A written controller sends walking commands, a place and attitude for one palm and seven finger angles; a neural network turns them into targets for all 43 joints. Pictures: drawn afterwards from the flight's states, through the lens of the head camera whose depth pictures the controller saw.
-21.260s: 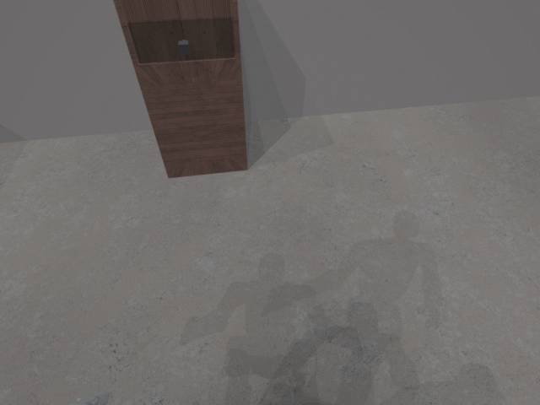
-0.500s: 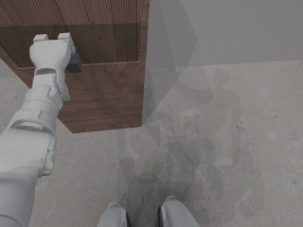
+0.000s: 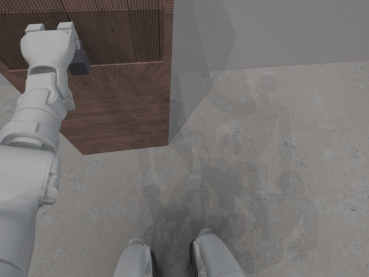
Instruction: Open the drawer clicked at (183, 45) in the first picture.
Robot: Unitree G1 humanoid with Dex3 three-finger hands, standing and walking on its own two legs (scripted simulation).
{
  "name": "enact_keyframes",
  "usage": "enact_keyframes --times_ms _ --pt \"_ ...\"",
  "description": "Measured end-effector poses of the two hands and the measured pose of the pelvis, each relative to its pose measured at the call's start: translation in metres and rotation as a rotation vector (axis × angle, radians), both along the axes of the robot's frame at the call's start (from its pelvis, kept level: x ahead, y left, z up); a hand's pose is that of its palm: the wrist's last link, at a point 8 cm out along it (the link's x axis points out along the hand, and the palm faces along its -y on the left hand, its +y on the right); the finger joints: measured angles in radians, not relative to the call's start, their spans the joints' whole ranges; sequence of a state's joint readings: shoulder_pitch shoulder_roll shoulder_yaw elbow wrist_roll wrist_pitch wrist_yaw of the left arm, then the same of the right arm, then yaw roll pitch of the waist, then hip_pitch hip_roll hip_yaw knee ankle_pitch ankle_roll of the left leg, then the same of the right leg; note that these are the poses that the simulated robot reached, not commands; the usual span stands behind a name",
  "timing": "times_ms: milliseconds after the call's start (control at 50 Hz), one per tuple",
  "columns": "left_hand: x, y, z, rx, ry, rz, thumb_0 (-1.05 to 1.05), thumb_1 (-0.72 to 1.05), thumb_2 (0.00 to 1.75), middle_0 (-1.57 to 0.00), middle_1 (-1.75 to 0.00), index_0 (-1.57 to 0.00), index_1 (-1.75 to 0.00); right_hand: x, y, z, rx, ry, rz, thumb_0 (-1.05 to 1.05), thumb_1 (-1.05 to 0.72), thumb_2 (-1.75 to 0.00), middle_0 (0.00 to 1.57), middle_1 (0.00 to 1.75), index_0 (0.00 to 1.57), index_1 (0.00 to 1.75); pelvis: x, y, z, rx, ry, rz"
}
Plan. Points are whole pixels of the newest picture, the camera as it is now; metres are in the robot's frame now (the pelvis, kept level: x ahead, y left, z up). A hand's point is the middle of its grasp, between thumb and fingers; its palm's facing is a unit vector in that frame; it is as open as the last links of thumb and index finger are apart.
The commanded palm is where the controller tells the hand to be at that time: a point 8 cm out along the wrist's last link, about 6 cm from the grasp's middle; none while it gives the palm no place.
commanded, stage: lift the fingers back up to retry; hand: left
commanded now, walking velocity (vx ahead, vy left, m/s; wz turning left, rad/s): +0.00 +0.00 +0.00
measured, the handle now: (78, 55) +0.61 +0.17 +0.03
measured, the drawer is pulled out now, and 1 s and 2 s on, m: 0.00 0.00 0.00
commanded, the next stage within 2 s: re-aim the fingers above the handle in 0.76 s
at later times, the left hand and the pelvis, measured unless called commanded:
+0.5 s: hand (54, 52) +0.57 +0.20 +0.07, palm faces -0.05 -0.02 -1.00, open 13.7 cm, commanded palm +0.55 +0.19 +0.14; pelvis +0.04 +0.00 +0.04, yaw +0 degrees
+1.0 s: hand (51, 54) +0.56 +0.20 +0.09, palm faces -0.05 -0.03 -1.00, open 13.8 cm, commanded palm +0.54 +0.19 +0.14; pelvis +0.07 -0.01 +0.05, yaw +1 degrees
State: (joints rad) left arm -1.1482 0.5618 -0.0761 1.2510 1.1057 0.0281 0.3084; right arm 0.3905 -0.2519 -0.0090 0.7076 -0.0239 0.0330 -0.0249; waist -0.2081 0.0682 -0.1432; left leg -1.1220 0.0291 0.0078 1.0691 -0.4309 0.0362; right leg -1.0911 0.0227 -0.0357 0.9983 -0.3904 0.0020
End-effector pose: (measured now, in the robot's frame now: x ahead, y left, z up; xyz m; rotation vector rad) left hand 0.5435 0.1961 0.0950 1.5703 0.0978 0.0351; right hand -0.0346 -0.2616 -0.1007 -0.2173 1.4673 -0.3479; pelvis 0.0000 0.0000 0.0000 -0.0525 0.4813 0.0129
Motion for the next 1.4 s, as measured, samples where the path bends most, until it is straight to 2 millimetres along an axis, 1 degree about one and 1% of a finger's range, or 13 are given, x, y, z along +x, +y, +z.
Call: enact_keyframes --times_ms 120,280,340,440,560,700,840,960,1040,1120,1260,1340,1400 --pt "0.0 0.0 0.001 0.0 0.007 -0.001 0.0 -0.49 0.3 -0.32 -1.2 -0.34 -1.36 0.0 -0.002 0.002 -0.002 0.001 -0.007 0.0 -0.9 -0.9 0.2 0.3 0.2 0.3 0.001 -0.001 0.002 -0.001 -0.002 -0.001" --pt "-0.001 -0.001 0.006 -0.019 0.046 -0.013 0.0 -0.49 0.3 -0.32 -1.2 -0.33 -1.27 0.009 0.0 0.014 0.006 -0.005 -0.014 0.0 -0.9 -0.9 0.2 0.3 0.2 0.3 0.012 -0.002 0.017 0.001 -0.027 -0.003" --pt "0.002 -0.001 0.011 -0.039 0.038 -0.021 0.0 -0.49 0.3 -0.32 -1.2 -0.33 -1.24 0.014 0.0 0.02 0.006 -0.003 -0.012 0.0 -0.9 -0.9 0.2 0.3 0.2 0.3 0.018 -0.002 0.023 0.002 -0.036 -0.002" --pt "0.009 0.002 0.027 -0.029 0.003 -0.015 0.0 -0.49 0.3 -0.32 -1.2 -0.33 -1.22 0.025 -0.001 0.028 0.009 0.004 -0.013 0.0 -0.9 -0.9 0.2 0.3 0.2 0.3 0.031 -0.002 0.032 0.003 -0.048 -0.003" --pt "0.012 0.003 0.037 -0.041 0.039 0.0 0.0 -0.49 0.3 -0.32 -1.2 -0.35 -1.21 0.044 -0.003 0.035 0.024 0.003 -0.013 0.0 -0.9 -0.9 0.2 0.3 0.2 0.3 0.047 -0.001 0.043 0.007 -0.075 -0.005" --pt "0.01 0.002 0.051 -0.05 0.016 -0.037 0.0 -0.49 0.3 -0.32 -1.2 -0.34 -1.21 0.075 -0.006 0.038 0.034 -0.04 0.003 0.0 -0.9 -0.9 0.2 0.3 0.2 0.3 0.063 -0.001 0.051 0.014 -0.101 -0.006" --pt "0.0 0.005 0.045 -0.037 0.033 -0.025 0.0 -0.49 0.3 -0.32 -1.2 -0.33 -1.2 0.106 -0.009 0.037 0.047 -0.092 0.033 0.0 -0.91 -0.9 0.2 0.3 0.2 0.3 0.068 -0.003 0.054 0.019 -0.117 -0.002" --pt "-0.006 0.004 0.044 -0.039 0.018 -0.038 0.0 -0.49 0.3 -0.32 -1.2 -0.32 -1.2 0.12 -0.012 0.036 0.042 -0.121 0.058 0.0 -0.91 -0.9 0.2 0.3 0.2 0.3 0.067 -0.005 0.053 0.022 -0.123 0.006" --pt "-0.006 0.001 0.048 -0.023 0.001 -0.031 0.0 -0.49 0.3 -0.32 -1.2 -0.32 -1.2 0.12 -0.013 0.034 0.045 -0.125 0.062 0.0 -0.91 -0.9 0.2 0.3 0.2 0.3 0.064 -0.006 0.053 0.023 -0.124 0.01" --pt "-0.003 -0.001 0.049 -0.017 0.011 -0.01 0.0 -0.49 0.3 -0.32 -1.2 -0.32 -1.2 0.112 -0.014 0.034 0.046 -0.117 0.052 0.0 -0.91 -0.9 0.2 0.3 0.2 0.3 0.061 -0.008 0.052 0.025 -0.124 0.008" --pt "0.004 -0.006 0.048 -0.016 0.042 -0.016 0.0 -0.49 0.3 -0.32 -1.2 -0.32 -1.2 0.085 -0.016 0.036 0.031 -0.084 0.011 0.0 -0.91 -0.9 0.2 0.3 0.2 0.3 0.057 -0.009 0.052 0.026 -0.119 -0.002" --pt "0.006 -0.011 0.049 -0.03 0.029 -0.039 0.0 -0.49 0.3 -0.32 -1.2 -0.32 -1.2 0.068 -0.016 0.037 0.026 -0.05 -0.008 0.0 -0.91 -0.9 0.2 0.3 0.2 0.3 0.056 -0.009 0.051 0.026 -0.113 -0.011" --pt "0.006 -0.01 0.049 -0.031 0.016 -0.035 0.0 -0.49 0.3 -0.32 -1.2 -0.32 -1.2 0.057 -0.016 0.037 0.026 -0.03 -0.021 0.0 -0.91 -0.9 0.2 0.3 0.2 0.3 0.055 -0.009 0.05 0.026 -0.109 -0.017"
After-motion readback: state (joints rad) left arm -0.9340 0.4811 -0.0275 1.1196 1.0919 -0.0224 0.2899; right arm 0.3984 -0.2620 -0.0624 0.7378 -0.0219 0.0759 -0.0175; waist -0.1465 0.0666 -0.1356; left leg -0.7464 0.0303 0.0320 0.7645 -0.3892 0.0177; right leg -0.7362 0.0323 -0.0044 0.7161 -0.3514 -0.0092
